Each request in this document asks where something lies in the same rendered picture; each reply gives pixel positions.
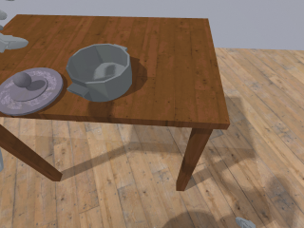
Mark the robot right hand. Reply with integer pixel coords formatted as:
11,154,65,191
236,217,256,228

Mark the lid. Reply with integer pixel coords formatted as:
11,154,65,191
0,67,64,116

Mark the pot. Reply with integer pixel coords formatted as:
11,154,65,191
66,43,132,103

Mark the robot left hand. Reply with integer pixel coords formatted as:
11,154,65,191
0,0,29,53

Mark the table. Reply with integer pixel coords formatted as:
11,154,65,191
0,14,230,192

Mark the knob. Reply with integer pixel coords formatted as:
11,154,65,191
12,72,32,88

